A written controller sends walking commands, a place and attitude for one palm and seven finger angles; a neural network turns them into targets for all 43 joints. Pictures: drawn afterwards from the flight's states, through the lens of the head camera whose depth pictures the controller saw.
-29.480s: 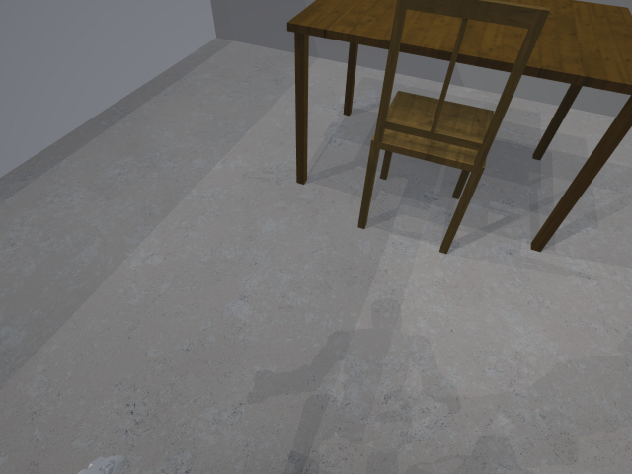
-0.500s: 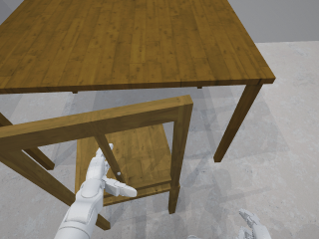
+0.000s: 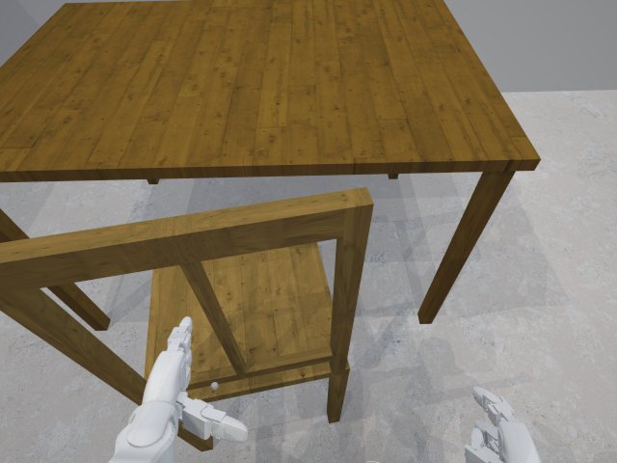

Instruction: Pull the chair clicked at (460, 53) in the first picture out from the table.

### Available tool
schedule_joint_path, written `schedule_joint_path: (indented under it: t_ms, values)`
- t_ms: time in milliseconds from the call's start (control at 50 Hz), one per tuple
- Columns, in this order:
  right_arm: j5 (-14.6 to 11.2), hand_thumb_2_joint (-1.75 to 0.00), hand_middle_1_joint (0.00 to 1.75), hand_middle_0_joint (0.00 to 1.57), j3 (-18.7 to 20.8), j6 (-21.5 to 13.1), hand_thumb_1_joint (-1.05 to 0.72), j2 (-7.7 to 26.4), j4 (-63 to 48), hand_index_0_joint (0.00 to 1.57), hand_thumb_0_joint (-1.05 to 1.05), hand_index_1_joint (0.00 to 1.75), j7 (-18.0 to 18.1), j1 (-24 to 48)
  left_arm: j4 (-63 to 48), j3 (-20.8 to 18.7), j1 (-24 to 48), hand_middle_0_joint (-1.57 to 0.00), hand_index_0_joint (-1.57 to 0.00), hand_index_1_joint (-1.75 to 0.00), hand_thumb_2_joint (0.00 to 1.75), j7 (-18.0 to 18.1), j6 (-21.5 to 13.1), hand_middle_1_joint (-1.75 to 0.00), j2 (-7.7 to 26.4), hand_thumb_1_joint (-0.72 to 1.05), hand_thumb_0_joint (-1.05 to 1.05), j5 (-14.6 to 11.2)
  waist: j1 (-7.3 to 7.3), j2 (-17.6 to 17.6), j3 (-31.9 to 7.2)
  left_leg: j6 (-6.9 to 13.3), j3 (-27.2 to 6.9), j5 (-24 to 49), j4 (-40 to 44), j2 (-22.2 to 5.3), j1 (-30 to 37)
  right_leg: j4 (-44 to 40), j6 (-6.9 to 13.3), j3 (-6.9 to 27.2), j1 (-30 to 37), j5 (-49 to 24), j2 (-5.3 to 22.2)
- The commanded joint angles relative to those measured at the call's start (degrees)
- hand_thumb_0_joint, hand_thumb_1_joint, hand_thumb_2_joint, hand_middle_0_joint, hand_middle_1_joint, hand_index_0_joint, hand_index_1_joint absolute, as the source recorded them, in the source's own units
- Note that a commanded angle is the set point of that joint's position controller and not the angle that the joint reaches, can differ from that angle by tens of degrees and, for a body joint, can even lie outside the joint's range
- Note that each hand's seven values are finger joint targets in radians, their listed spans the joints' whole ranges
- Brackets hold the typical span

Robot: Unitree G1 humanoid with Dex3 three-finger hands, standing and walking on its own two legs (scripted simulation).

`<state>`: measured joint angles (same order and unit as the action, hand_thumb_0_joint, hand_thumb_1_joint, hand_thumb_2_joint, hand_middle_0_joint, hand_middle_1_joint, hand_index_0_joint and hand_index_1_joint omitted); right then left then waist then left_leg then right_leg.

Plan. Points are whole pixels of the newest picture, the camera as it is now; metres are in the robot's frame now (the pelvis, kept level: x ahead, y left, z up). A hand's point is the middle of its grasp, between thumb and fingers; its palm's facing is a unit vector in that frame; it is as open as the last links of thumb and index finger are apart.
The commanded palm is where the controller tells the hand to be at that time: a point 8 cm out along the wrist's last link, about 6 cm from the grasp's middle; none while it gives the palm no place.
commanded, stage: draw the fingers out of the gap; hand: left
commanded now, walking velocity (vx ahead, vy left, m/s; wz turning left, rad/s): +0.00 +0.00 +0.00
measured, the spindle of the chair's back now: (220, 326) +0.31 +0.13 -0.01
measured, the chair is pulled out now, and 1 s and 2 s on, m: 0.16 0.16 0.16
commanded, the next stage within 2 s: draw the hand back to the body in 0.42 s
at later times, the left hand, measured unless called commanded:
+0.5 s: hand (201, 446) +0.17 +0.14 -0.04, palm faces -0.01 -0.99 -0.13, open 17.5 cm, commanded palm +0.14 +0.18 -0.01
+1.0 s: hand (149, 429) +0.17 +0.17 +0.06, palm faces +0.03 -0.99 -0.10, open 17.5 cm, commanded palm +0.13 +0.23 +0.08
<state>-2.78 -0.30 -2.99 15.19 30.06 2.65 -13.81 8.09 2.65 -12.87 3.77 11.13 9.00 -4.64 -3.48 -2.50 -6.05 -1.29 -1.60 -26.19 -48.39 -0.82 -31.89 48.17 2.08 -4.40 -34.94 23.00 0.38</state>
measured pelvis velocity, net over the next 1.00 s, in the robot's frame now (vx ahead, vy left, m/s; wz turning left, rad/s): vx -0.01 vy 0.00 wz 0.00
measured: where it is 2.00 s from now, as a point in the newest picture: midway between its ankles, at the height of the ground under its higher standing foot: outside the picture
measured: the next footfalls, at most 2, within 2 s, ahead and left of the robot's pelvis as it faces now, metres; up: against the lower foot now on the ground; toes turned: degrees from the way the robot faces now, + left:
none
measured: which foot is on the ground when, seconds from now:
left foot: down 0.00-1.00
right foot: down 0.00-1.00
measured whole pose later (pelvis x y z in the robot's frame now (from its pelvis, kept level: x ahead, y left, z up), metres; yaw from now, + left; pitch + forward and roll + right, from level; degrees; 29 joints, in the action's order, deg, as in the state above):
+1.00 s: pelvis -0.01 +0.00 -0.03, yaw +0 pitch +11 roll -1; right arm -4.6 0.2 -7.6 11.5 29.1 3.0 -12.3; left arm -22.0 -3.5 -38.6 -5.1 -11.7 13.4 -13.1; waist -0.7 -3.4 -7.3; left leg -1.2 -2.5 -31.1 -60.2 -1.0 -39.9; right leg 58.3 2.0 -5.2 -42.1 27.1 0.5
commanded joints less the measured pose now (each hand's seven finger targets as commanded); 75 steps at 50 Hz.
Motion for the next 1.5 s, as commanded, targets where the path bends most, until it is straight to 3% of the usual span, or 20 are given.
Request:
schedule_joint_path:
  t_ms: [0,80,100,200,360,520,540,600,680,760,840,900,960,1020,1040,1060,1120,1200,1400,1480]
  values:
    - [0.37,-0.90,0.30,0.20,2.58,-4.25,-0.90,6.46,-9.58,0.20,0.00,0.30,0.85,3.37,-17.38,-1.66,2.43,0.00,0.00,0.00,0.20,0.57,-4.05,0.00,5.49,-0.55,0.00,0.38,-0.35,3.25,-11.64,2.98,0.45,16.95,4.03,0.92,2.60,-6.68,-1.85,1.86,10.32,-16.70,1.62]
    - [0.33,-0.90,0.30,0.20,2.15,-4.70,-0.90,6.39,-10.31,0.20,0.00,0.30,1.01,3.85,-18.52,0.49,-1.58,0.00,0.00,0.00,0.20,-0.43,-3.66,0.00,4.09,-0.55,0.00,0.28,-0.82,4.25,-9.13,3.07,0.16,14.36,3.15,1.20,0.83,-6.68,-2.28,1.98,7.96,-14.13,1.76]
    - [0.36,-0.90,0.30,0.20,2.18,-4.75,-0.90,6.58,-10.21,0.20,0.00,0.30,1.15,3.72,-18.43,-0.64,-1.73,0.00,0.00,0.00,0.20,-0.35,-3.45,0.00,5.40,-0.55,0.00,0.39,-0.96,4.94,-8.21,3.11,-0.02,13.49,2.97,1.26,0.18,-6.88,-2.20,1.96,7.59,-12.75,1.71]
    - [0.47,-0.90,0.30,0.20,2.03,-5.23,-0.90,6.20,-11.74,0.20,0.00,0.30,1.37,3.89,-22.36,-1.03,-7.55,0.00,0.00,0.00,0.20,-0.69,-2.98,0.00,6.09,-0.55,0.00,0.64,0.13,3.19,-9.72,3.09,-0.18,13.52,2.23,1.55,-0.10,-6.02,-1.91,1.88,7.72,-11.81,1.85]
    - [0.29,-0.90,0.30,0.20,1.88,-5.56,-0.90,5.50,-13.59,0.20,0.00,0.30,1.59,4.21,-27.32,1.64,-14.56,0.00,0.00,0.00,0.20,-0.96,-2.53,0.00,4.08,-0.55,0.00,0.86,-0.03,2.53,-8.17,3.11,-0.57,11.21,1.18,1.51,-1.74,-5.28,-1.96,1.55,4.74,-8.11,1.76]
    - [0.34,-0.90,0.30,0.20,2.29,-6.10,-0.90,4.98,-14.04,0.20,0.00,0.30,1.92,3.98,-31.89,1.62,-21.97,0.00,0.00,0.00,0.20,-0.62,-2.48,0.00,4.63,-0.55,0.00,1.37,0.31,2.12,-8.32,3.08,-1.01,11.58,0.17,1.56,-3.20,-3.81,-1.60,0.98,3.57,-7.68,1.52]
    - [0.62,-0.90,0.30,0.20,2.47,-7.51,-0.90,4.32,-13.31,0.20,0.00,0.30,1.93,2.79,-41.24,0.63,-16.99,0.00,0.00,0.00,0.20,-0.66,-10.67,0.00,0.77,-0.55,0.00,-4.02,-0.18,5.06,-7.88,2.45,-1.39,12.79,-1.72,1.62,-3.38,-2.20,-1.57,-0.79,0.60,-9.08,0.49]
    - [0.56,-0.90,0.30,0.20,3.12,-9.31,-0.90,4.23,-10.83,0.20,0.00,0.30,1.44,2.64,-39.37,-3.54,-22.07,0.00,0.00,0.00,0.20,-0.54,-18.31,0.00,5.53,-0.55,0.00,-3.99,1.63,0.10,-9.80,2.13,-1.15,13.44,-2.27,1.62,-3.64,-0.31,-0.81,-0.26,0.70,-8.59,0.36]
    - [0.12,-0.90,0.30,0.20,3.76,-10.60,-0.90,3.17,-9.60,0.20,0.00,0.30,-0.04,3.78,-40.19,-2.38,-24.92,0.00,0.00,0.00,0.20,-2.22,-27.44,0.00,3.36,-0.55,0.00,-4.47,1.91,-1.41,-9.08,1.44,-0.90,13.24,-3.74,1.27,-5.09,2.12,-0.77,-0.31,-2.04,-7.93,0.07]
    - [0.00,-0.90,0.30,0.20,4.45,-10.61,-0.90,3.13,-8.40,0.20,0.00,0.30,-1.84,5.98,-35.20,-2.87,-25.62,0.00,0.00,0.00,0.20,-6.50,-36.01,0.00,3.48,-0.55,0.00,-4.57,1.59,2.97,-6.69,1.39,-1.23,8.59,-6.46,0.88,-11.22,3.93,-0.96,0.66,-5.17,-4.18,-0.04]
    - [-1.32,-0.90,0.30,0.20,4.50,-8.54,-0.90,3.86,-12.47,0.20,0.00,0.30,-0.94,7.63,-39.20,-8.16,-29.34,0.00,0.00,0.00,0.20,-9.21,-30.77,0.00,8.17,-0.55,0.00,-6.10,3.50,2.00,-10.95,2.12,0.06,5.71,-3.13,1.12,-8.95,0.25,-1.30,2.55,2.19,-0.24,0.68]
    - [-1.83,-0.90,0.30,0.20,3.77,-8.11,-0.90,3.53,-12.91,0.20,0.00,0.30,0.79,8.13,-45.43,-12.15,-25.47,0.00,0.00,0.00,0.20,-8.45,-27.00,0.00,10.84,-0.55,0.00,-8.76,3.12,2.50,-11.54,2.56,-0.20,5.61,-2.33,1.22,-7.37,-2.66,-1.74,3.56,5.05,0.94,0.91]
    - [-2.07,-0.90,0.30,0.20,3.45,-8.94,-0.90,2.95,-11.11,0.20,0.00,0.30,1.76,6.83,-46.99,-13.72,-25.04,-0.01,-0.01,-0.02,0.24,-7.79,-27.08,-0.02,10.12,-0.48,0.00,-10.88,2.33,4.59,-9.15,2.59,-0.57,7.83,-1.50,0.98,-5.56,-4.21,-2.10,2.79,5.41,-2.31,0.68]
    - [-2.16,-0.90,0.30,0.20,3.32,-10.39,-0.90,3.27,-9.37,0.20,0.00,0.30,1.77,6.27,-46.09,-13.74,-24.92,-0.02,-0.02,-0.04,0.29,-8.81,-27.80,-0.04,9.95,-0.37,0.00,-11.42,2.04,1.70,-7.89,2.43,-0.89,10.21,0.10,0.81,-2.66,-4.75,-1.92,1.26,5.33,-5.44,0.52]
    - [-1.21,-0.90,0.30,0.20,3.91,-7.43,-0.90,2.72,-10.33,0.20,0.00,0.30,2.90,7.16,-41.33,-17.71,-31.28,-0.03,-0.03,-0.05,0.31,-1.22,-20.61,-0.05,19.93,-0.33,0.00,-1.94,6.89,-2.43,-9.23,2.06,-0.47,11.54,2.92,-0.74,0.66,-6.78,-0.32,4.40,9.97,-7.45,2.96]
    - [-0.83,-0.90,0.30,0.20,2.76,-6.65,-0.90,1.98,-12.29,0.20,0.00,0.30,2.92,7.02,-47.62,-12.49,-29.63,-0.04,-0.04,-0.05,0.32,1.21,-18.15,-0.05,13.54,-0.30,0.00,-1.21,4.61,-3.21,-6.80,2.03,-0.60,12.30,4.31,-0.32,2.35,-7.83,-0.73,2.58,9.76,-9.23,3.50]
    - [-0.66,-0.90,0.30,0.20,2.92,-4.72,-0.90,2.08,-10.47,0.20,0.00,0.30,3.32,7.77,-42.84,-11.89,-30.46,-0.05,-0.05,-0.08,0.37,4.06,-14.37,-0.08,11.65,-0.19,0.00,-0.01,4.49,-0.32,-2.25,2.11,-0.48,13.43,6.18,-0.70,4.93,-10.42,-0.86,1.65,10.95,-10.74,3.09]
    - [-0.15,-0.90,0.30,0.20,2.37,-3.74,-0.90,2.84,-10.00,0.20,0.00,0.30,4.52,9.44,-44.20,-17.04,-24.53,-0.07,-0.07,-0.10,0.44,6.26,-13.58,-0.10,17.72,-0.04,0.00,0.27,4.95,3.76,-0.33,2.34,-0.34,12.04,9.91,-0.48,8.28,-14.67,-1.06,1.93,14.83,-9.44,3.06]
    - [0.19,-0.90,0.30,0.20,0.73,-7.10,-0.90,2.89,-6.86,0.20,0.00,0.30,4.44,11.40,-50.58,-23.24,-17.11,-0.12,-0.12,-0.18,0.62,7.94,-14.14,-0.18,22.54,0.32,0.00,0.14,6.05,-4.80,-0.19,1.93,-0.56,17.78,16.98,-0.17,18.59,-19.52,-0.46,1.42,22.84,-15.46,2.73]
    - [0.47,-0.90,0.30,0.20,0.70,-8.62,-0.90,2.93,-5.61,0.20,0.00,0.30,4.11,11.57,-52.16,-24.98,-15.50,-0.14,-0.14,-0.21,0.69,8.25,-14.61,-0.21,22.91,0.47,0.00,-0.07,6.20,-3.20,-0.55,1.94,-0.41,21.02,18.62,-0.39,21.34,-20.22,-0.64,0.99,25.11,-19.34,2.64]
